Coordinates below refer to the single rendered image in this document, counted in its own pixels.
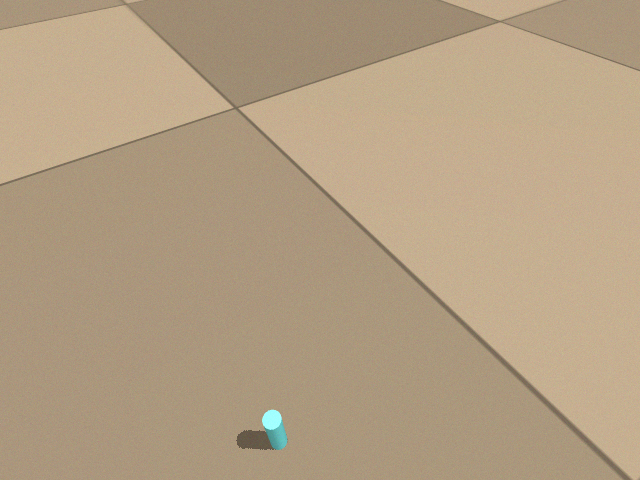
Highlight can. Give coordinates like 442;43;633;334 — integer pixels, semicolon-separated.
262;410;287;450

